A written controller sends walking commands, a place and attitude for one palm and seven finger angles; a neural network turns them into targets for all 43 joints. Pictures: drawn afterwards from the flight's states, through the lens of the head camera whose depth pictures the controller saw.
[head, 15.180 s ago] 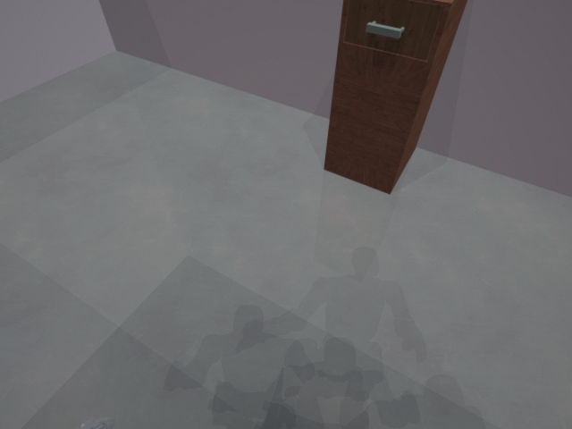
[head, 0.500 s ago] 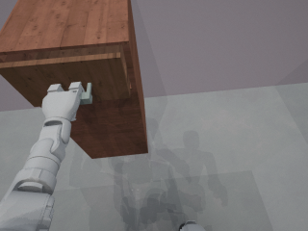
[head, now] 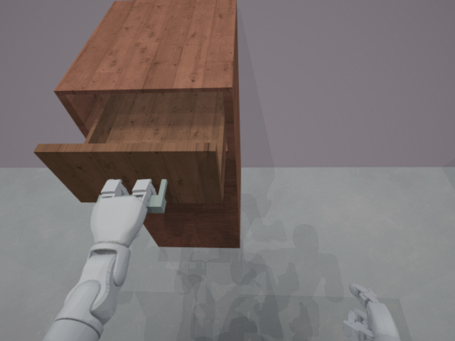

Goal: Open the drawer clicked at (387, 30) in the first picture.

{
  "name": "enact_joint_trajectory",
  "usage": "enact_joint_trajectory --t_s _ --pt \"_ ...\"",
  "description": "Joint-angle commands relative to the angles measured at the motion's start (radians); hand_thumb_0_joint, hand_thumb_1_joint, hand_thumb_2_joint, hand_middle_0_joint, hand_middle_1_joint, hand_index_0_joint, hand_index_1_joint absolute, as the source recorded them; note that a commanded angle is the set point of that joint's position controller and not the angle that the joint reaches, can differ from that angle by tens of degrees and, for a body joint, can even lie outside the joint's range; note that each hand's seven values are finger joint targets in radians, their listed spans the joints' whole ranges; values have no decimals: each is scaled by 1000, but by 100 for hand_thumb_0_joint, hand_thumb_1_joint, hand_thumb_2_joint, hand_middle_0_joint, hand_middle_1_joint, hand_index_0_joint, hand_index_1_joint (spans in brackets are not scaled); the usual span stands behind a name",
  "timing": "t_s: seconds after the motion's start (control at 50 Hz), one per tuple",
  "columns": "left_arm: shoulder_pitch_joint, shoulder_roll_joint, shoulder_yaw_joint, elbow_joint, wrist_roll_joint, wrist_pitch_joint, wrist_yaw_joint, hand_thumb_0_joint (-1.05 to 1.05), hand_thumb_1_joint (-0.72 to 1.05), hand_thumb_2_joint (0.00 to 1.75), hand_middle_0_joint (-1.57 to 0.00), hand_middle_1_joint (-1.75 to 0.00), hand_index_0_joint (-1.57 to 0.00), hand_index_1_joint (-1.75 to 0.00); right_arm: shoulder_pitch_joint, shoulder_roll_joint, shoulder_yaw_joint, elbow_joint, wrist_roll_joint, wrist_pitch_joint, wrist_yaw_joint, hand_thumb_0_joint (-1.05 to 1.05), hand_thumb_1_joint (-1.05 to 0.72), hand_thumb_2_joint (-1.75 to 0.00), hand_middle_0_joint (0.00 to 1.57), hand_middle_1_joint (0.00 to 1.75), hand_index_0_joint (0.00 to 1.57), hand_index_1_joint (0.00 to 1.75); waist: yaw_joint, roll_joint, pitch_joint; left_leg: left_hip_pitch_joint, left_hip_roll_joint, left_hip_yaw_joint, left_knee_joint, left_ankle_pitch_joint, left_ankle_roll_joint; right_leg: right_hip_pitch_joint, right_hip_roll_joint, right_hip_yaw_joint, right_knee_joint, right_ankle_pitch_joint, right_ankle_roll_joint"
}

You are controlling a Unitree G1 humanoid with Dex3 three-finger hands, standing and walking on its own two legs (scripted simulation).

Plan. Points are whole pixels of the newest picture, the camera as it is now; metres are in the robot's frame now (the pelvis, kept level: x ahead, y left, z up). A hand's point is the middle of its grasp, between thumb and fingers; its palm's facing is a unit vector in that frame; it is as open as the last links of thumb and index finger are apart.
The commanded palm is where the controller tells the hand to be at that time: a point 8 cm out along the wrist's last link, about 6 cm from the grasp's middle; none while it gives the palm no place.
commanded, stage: pull the drawer open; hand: left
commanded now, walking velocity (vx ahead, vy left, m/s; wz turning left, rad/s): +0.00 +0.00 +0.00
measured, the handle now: (134, 194) +0.37 +0.22 +0.02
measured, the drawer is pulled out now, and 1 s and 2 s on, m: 0.16 0.30 0.30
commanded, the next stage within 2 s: open the thumb to release the handle in 1.14 s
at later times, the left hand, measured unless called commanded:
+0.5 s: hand (128, 238) +0.29 +0.21 +0.00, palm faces -0.02 -0.06 -1.00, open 6.1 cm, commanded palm +0.23 +0.23 +0.06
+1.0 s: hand (110, 308) +0.17 +0.21 +0.00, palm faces -0.02 -0.09 -1.00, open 6.2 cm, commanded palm +0.12 +0.22 +0.06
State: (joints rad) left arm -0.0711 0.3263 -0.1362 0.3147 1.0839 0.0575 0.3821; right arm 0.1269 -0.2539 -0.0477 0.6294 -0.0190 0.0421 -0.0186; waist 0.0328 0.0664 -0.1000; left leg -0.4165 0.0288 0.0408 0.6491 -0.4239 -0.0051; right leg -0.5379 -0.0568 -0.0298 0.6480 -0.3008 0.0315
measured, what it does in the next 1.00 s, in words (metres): stands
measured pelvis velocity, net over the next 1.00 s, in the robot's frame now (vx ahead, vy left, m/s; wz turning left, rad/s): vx -0.01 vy -0.01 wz -0.03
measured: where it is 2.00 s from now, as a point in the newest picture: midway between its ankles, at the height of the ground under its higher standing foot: outside the picture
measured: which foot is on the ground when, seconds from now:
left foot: down 0.00-1.00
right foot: down 0.00-1.00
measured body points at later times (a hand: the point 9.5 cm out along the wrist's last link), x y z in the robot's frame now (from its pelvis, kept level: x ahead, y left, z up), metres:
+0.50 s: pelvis -0.02 -0.02 +0.00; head +0.03 -0.05 +0.45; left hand +0.28 +0.21 +0.06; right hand +0.11 -0.28 -0.12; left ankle -0.07 +0.12 -0.72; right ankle +0.00 -0.14 -0.72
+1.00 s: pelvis -0.01 -0.01 -0.01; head +0.02 -0.04 +0.44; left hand +0.17 +0.21 +0.06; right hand +0.22 -0.22 -0.09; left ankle -0.07 +0.12 -0.72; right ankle +0.00 -0.14 -0.72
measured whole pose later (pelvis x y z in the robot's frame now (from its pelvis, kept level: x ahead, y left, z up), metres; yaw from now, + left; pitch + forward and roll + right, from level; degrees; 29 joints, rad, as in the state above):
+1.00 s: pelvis -0.01 -0.01 -0.01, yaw -2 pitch +8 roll +0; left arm 0.53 0.34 -0.07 -0.14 1.08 -0.01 0.41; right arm 0.05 -0.19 -0.01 0.57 -0.04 0.03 0.01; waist 0.07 0.06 -0.09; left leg -0.38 0.05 0.07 0.70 -0.45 -0.02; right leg -0.53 -0.03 0.00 0.73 -0.33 0.02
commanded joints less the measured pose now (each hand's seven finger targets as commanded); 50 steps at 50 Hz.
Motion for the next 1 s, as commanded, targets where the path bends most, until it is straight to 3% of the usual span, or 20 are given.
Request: enact_joint_trajectory --t_s 0.0,0.06,0.18,0.2,0.24,0.3,0.34,0.42,0.5,0.54,0.6,0.64,0.66,0.7,0.72,0.74,0.82,0.96,0.98 --pt "-308 213 151 -124 10 24 35 0 90 90 -40 -135 -40 -135 6 -113 -38 -77 -1 -19 -22 0 -90 -90 20 30 20 30 -7 -54 -290 92 -46 5 -46 583 4 260 69 -33 -10 430 -66" --pt "-320 204 141 -86 8 18 16 0 90 90 -40 -135 -40 -135 -13 -102 -30 -74 -2 -16 -31 0 -90 -90 20 30 20 30 0 -63 -269 69 -57 10 -47 556 8 274 65 -34 -9 452 -63" --pt "-353 258 188 -13 -1 -23 -10 0 90 90 -40 -135 -40 -135 -11 -97 -25 -71 -4 -17 -49 0 -90 -90 20 30 20 30 8 -104 -261 13 -70 20 -58 439 16 309 60 -17 -23 427 -58" --pt "-366 289 214 -21 1 -35 -8 0 90 90 -40 -135 -40 -135 -13 -102 -26 -71 -6 -17 -52 0 -90 -90 20 30 20 30 10 -93 -275 10 -71 19 -55 438 15 316 60 -10 -21 427 -60" --pt "-380 262 190 -10 4 -51 -5 0 90 90 -40 -135 -40 -135 1 -97 -29 -67 -7 -23 -51 0 -90 -90 20 30 20 30 5 -66 -270 7 -71 18 -54 429 15 297 58 -13 -18 413 -61" --pt "-181 297 259 -44 -15 -65 -2 0 90 90 -40 -135 -40 -135 -12 -101 -36 -86 -8 -27 -42 0 -90 -90 20 30 20 30 54 -82 -322 -8 -72 23 -62 458 13 377 55 3 -11 485 -62" --pt "-75 248 235 -117 -34 -74 1 0 90 90 -40 -135 -40 -135 -18 -94 -40 -109 -6 -34 -34 0 -90 -90 20 30 20 30 57 -83 -322 -14 -68 26 -67 463 13 391 50 5 -9 519 -59" --pt "196 246 279 -279 -70 -79 17 0 90 90 -40 -135 -40 -135 -48 -98 -41 -147 1 -51 -15 0 -90 -90 20 30 20 30 78 -85 -282 -32 -60 28 -79 448 8 390 51 4 -8 482 -60" --pt "357 238 304 -395 -71 -61 54 0 90 90 -40 -135 -40 -135 -74 -102 -45 -158 -1 -61 -4 0 -90 -90 20 30 20 30 77 -58 -251 -34 -53 28 -76 430 3 351 58 2 -6 408 -66" --pt "376 213 283 -462 -68 -51 77 0 90 90 -40 -135 -40 -135 -75 -104 -47 -161 -2 -68 3 0 -90 -90 20 30 20 30 67 -12 -246 -14 -48 25 -68 434 3 308 63 -3 1 370 -70" --pt "443 216 298 -506 -63 -31 108 0 90 90 -40 -135 -40 -135 -83 -108 -49 -158 -8 -72 8 0 -90 -90 20 30 20 30 63 -18 -257 3 -44 20 -46 459 0 290 65 -1 15 382 -74" --pt "440 186 267 -508 -57 -20 119 0 90 90 -40 -135 -40 -135 -87 -103 -46 -153 -9 -71 9 0 -90 -90 20 30 20 30 48 -29 -225 6 -43 18 -39 432 2 257 66 -5 17 366 -71" --pt "460 187 268 -490 -52 -18 125 0 90 90 -40 -135 -40 -135 -92 -102 -46 -148 -12 -71 5 0 -90 -90 20 30 20 30 53 -59 -213 -1 -44 18 -36 425 3 257 68 -6 19 371 -70" --pt "472 209 291 -527 -50 -14 130 0 90 90 -40 -135 -40 -135 -103 -101 -44 -153 -13 -67 5 0 -90 -90 20 30 20 30 56 -58 -228 8 -44 12 -34 423 3 264 68 1 20 372 -72" --pt "518 182 267 -515 -42 -10 130 0 90 90 -40 -135 -40 -135 -112 -92 -39 -153 -14 -65 3 0 -90 -90 20 30 20 30 64 -57 -208 7 -47 16 -33 418 3 257 69 -3 22 367 -69" --pt "507 163 245 -552 -49 -10 125 0 90 90 -40 -135 -40 -135 -113 -90 -36 -157 -12 -64 7 0 -90 -90 20 30 20 30 54 -48 -209 20 -45 12 -29 423 4 248 65 -5 21 372 -68" --pt "631 169 255 -585 -46 -14 112 0 90 90 -40 -135 -40 -135 -138 -73 -22 -169 -13 -55 8 0 -90 -90 20 30 20 30 81 -54 -181 23 -47 11 -28 442 1 261 69 1 24 385 -67" --pt "747 151 235 -657 -38 -57 93 0 90 90 -40 -135 -40 -135 -142 -55 -4 -190 -25 -47 27 0 -90 -90 20 30 20 30 82 -63 -127 27 -43 6 -5 451 5 224 77 4 28 373 -63" --pt "749 166 247 -688 -32 -62 96 0 90 90 -40 -135 -40 -135 -136 -60 -3 -195 -29 -46 32 0 -90 -90 20 30 20 30 83 -43 -152 31 -40 1 -1 472 3 223 76 9 35 378 -65"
